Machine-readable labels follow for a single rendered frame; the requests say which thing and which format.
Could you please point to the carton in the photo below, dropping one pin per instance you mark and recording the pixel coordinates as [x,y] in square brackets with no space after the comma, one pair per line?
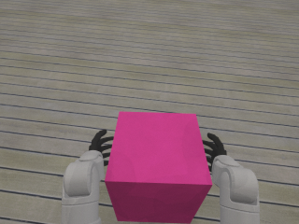
[157,169]

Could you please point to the robot right hand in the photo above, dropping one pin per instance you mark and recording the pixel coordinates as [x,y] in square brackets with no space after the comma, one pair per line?
[217,149]

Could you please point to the left robot forearm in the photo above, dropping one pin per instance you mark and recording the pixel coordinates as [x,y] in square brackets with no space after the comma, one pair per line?
[81,189]

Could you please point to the right robot forearm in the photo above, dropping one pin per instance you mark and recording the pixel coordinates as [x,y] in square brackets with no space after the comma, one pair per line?
[239,191]

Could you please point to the robot left hand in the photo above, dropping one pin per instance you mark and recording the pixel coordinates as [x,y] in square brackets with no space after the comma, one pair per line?
[97,143]

